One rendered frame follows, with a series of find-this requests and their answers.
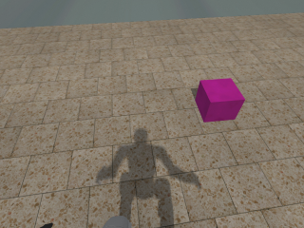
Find carton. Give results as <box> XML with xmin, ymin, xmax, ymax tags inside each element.
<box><xmin>195</xmin><ymin>78</ymin><xmax>245</xmax><ymax>123</ymax></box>

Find left robot thigh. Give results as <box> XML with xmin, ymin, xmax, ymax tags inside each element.
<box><xmin>103</xmin><ymin>216</ymin><xmax>132</xmax><ymax>228</ymax></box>

